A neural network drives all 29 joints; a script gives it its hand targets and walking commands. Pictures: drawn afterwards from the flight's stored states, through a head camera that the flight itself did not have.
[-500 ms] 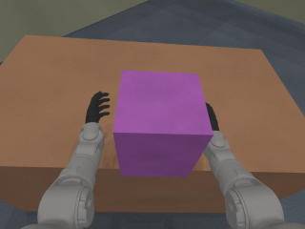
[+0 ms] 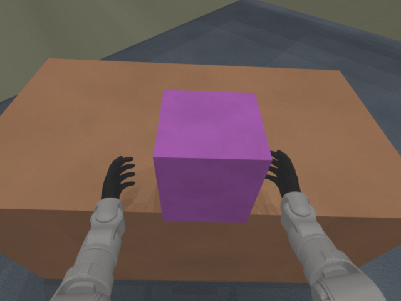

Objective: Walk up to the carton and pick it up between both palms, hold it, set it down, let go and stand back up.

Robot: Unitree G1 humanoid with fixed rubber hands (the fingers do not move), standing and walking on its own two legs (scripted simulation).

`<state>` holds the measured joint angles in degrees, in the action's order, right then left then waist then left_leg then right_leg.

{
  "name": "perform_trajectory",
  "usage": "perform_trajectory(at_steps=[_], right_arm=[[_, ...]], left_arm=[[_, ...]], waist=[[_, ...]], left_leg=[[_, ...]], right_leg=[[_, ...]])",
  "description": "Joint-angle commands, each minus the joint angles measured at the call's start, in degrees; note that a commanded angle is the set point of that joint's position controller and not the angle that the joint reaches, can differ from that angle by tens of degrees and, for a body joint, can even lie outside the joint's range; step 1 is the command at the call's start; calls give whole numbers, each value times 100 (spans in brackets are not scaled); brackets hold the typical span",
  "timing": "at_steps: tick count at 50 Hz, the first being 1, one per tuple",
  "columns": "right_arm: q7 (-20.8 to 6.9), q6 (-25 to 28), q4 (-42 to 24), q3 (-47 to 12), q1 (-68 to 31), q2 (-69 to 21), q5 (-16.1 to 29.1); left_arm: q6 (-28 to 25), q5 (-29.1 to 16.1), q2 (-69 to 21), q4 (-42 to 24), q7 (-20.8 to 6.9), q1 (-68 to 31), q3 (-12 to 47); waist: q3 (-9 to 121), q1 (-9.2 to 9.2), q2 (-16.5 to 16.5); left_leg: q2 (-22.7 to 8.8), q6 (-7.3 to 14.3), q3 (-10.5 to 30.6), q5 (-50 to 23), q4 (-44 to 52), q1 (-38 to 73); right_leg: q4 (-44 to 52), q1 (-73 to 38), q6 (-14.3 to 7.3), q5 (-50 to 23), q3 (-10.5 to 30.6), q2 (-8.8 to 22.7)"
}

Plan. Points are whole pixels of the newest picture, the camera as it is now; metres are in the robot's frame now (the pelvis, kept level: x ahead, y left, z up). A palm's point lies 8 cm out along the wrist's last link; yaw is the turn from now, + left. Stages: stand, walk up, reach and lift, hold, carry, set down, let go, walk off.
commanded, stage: set down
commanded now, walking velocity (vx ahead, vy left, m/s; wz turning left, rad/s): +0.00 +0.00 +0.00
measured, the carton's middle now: (207, 159) +0.42 +0.00 +0.02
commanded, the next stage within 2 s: none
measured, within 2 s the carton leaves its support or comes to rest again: neither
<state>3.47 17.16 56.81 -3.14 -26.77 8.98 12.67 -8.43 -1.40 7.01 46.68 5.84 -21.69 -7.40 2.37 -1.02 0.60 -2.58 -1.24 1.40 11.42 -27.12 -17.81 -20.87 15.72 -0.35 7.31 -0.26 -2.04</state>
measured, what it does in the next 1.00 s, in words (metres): stands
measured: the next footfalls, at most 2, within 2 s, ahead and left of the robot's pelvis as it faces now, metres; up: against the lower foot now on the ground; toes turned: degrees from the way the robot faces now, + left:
none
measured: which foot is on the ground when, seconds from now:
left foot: down 0.00-1.00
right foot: down 0.00-1.00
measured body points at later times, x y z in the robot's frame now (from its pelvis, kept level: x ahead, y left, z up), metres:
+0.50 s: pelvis -0.03 +0.01 +0.00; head -0.04 +0.03 +0.45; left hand +0.29 +0.22 +0.02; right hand +0.29 -0.18 +0.03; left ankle +0.03 +0.13 -0.74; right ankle +0.04 -0.12 -0.74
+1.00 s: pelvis +0.00 +0.00 +0.00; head +0.02 +0.01 +0.45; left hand +0.23 +0.21 +0.00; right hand +0.23 -0.21 +0.02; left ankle +0.03 +0.13 -0.74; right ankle +0.04 -0.12 -0.74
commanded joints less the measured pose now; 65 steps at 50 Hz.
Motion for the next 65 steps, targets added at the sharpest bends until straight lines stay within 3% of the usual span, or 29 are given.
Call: perform_trajectory(at_steps=[1, 5, 6, 7, 11, 13, 14, 15, 18, 19, 23, 25, 28, 32, 37, 39, 40, 41, 42, 48, 49, 50, 51, 54, 55, 56, 57, 61, 65], right_arm=[[-261, -334, -1719, 419, -1612, 1130, 224], [-320, -742, -1222, 721, -1551, 1112, 59], [-346, -735, -1411, 714, -1154, 1117, 7], [-350, -777, -1332, 754, -1599, 1108, -85], [-344, -669, -1951, 671, -726, 991, -59], [-324, -790, -2119, 794, -1325, 996, -107], [-323, -690, -2256, 755, -412, 981, -130], [-314, -712, -2363, 724, -429, 995, -81], [-311, -715, -2697, 713, -79, 976, -44], [-333, -797, -2871, 746, -617, 999, -97], [-370, -685, -3478, 828, 725, 1052, -81], [-422, -767, -3553, 900, 517, 1116, -92], [-555, -775, -3933, 1081, 1235, 1236, -56], [-600, -844, -4425, 933, 2143, 1185, -66], [-520, -1006, -5215, 847, 2927, 968, -124], [-404, -995, -5748, 544, 3334, 801, -145], [-370, -976, -5846, 600, 3440, 726, -141], [-333, -1017, -5989, 529, 3558, 750, -165], [-344, -1028, -6037, 544, 3672, 769, -155], [-304, -1000, -6311, 290, 4297, 592, -189], [-288, -1005, -6210, 212, 4227, 591, -244], [-303, -971, -6230, 293, 4354, 657, -252], [-270, -956, -6237, 239, 4390, 620, -273], [-264, -951, -5931, 351, 4398, 566, -303], [-287, -920, -5913, 345, 4371, 649, -350], [-288, -860, -6048, 504, 4283, 663, -282], [-266, -878, -5836, 528, 4320, 659, -387], [-343, -853, -5557, 525, 4171, 618, -416], [-276, -896, -5315, 455, 4272, 603, -486]], left_arm=[[-270, -837, 804, -1314, 43, -2074, 798], [-67, -817, 824, -1003, 178, -2535, 895], [-61, -799, 721, -1314, 216, -2039, 859], [0, -815, 765, -1065, 217, -2378, 811], [43, -733, 685, -1669, 233, -1487, 823], [78, -869, 783, -1436, 217, -2046, 943], [98, -793, 605, -1893, 232, -1147, 909], [111, -764, 767, -1882, 202, -1111, 730], [262, -788, 670, -2195, 198, -616, 801], [356, -858, 667, -2034, 183, -1061, 856], [493, -792, 531, -3085, 230, 135, 937], [617, -842, 487, -3196, 258, 7, 1008], [691, -831, 390, -4175, 392, 756, 1216], [933, -771, 416, -4482, 300, 1587, 1277], [967, -847, 755, -5216, 261, 2145, 1102], [935, -875, 1023, -5405, 162, 2599, 879], [901, -889, 994, -5519, 130, 2680, 952], [922, -875, 1058, -5517, 102, 2799, 821], [887, -828, 1021, -5660, 99, 2880, 864], [730, -883, 1055, -5427, -76, 3448, 571], [725, -848, 1063, -5303, -90, 3357, 599], [705, -880, 1129, -5263, -93, 3546, 485], [676, -899, 1057, -5160, -164, 3564, 584], [666, -780, 1124, -5058, -178, 3555, 533], [674, -763, 1033, -4985, -161, 3659, 512], [611, -901, 1072, -5233, -126, 3610, 560], [670, -832, 1029, -4904, -168, 3634, 540], [633, -744, 1001, -4859, -130, 3480, 544], [776, -688, 978, -4333, -232, 3568, 454]], waist=[[1854, 154, -170], [1517, 205, -370], [1583, 159, -258], [1466, 149, -227], [1572, 91, 12], [1598, 161, 6], [1531, 185, 201], [1527, 69, 66], [1459, 81, 22], [1505, 64, 101], [1378, 109, 342], [1373, 96, 91], [1489, 70, -243], [1139, 190, 18], [905, 23, -18], [841, -100, 247], [909, 11, 205], [870, -97, 260], [749, -49, 259], [680, -187, 317], [634, -129, 262], [603, -240, 242], [508, -119, 326], [447, -150, 140], [445, -221, 249], [690, -185, 157], [560, -108, 259], [524, -131, 75], [303, -107, 234]], left_leg=[[295, -49, -388, 0, 734, 507], [304, -43, -326, 846, 939, 99], [292, -28, -270, 649, 958, 257], [329, -5, -321, 913, 936, 7], [407, 3, -344, 454, 764, 517], [436, 68, -372, 794, 758, 168], [415, 33, -341, 456, 769, 647], [421, 49, -386, 400, 773, 538], [398, 70, -412, 446, 896, 506], [385, 84, -411, 646, 902, 345], [433, 27, -279, 421, 784, 1281], [312, 37, -302, 675, 1033, 838], [115, -68, -15, 867, 1290, 1043], [162, -44, -103, 622, 1189, 1231], [252, -8, -349, 278, 1148, 1047], [380, 67, -511, -202, 1043, 1185], [382, 88, -493, -420, 982, 1216], [403, 82, -535, -455, 989, 1244], [390, 66, -501, -411, 1018, 1269], [438, 145, -530, -680, 1021, 1348], [454, 149, -518, -619, 990, 1352], [463, 135, -556, -797, 972, 1317], [438, 136, -521, -715, 983, 1378], [427, 106, -542, -673, 1037, 1468], [393, 80, -532, -800, 1024, 1436], [341, 73, -518, -839, 1047, 1512], [361, 124, -544, -692, 1041, 1506], [323, 60, -491, -655, 1017, 1476], [345, 108, -551, -545, 1101, 1476]], right_leg=[[104, -926, -106, 746, -72, 53], [120, -756, -174, 1574, 19, 65], [119, -893, -193, 1400, 8, 51], [123, -736, -186, 1695, 66, 77], [220, -628, -200, 1536, 146, 183], [149, -522, -173, 1888, 152, 198], [232, -611, -170, 1488, 92, 194], [230, -630, -149, 1515, 166, 198], [234, -758, -111, 1418, 163, 171], [218, -661, -121, 1663, 128, 173], [425, -225, -286, 1470, 93, 263], [289, -489, -193, 1484, 10, 92], [198, -652, -246, 887, -138, -21], [342, -585, -227, 803, -38, -24], [395, -829, -193, 925, 103, 130], [492, -983, -105, 695, 196, 180], [484, -1023, -109, 566, 229, 205], [487, -1034, -69, 587, 231, 213], [524, -978, -67, 624, 234, 196], [565, -1122, -16, 369, 305, 271], [585, -1027, -9, 435, 332, 293], [537, -1049, 10, 265, 323, 302], [580, -977, -13, 300, 320, 303], [606, -979, -35, 425, 286, 290], [547, -1048, -47, 324, 229, 243], [521, -1030, -63, 321, 180, 224], [582, -1012, -49, 475, 198, 248], [547, -943, -120, 552, 160, 188], [609, -995, -63, 623, 239, 252]])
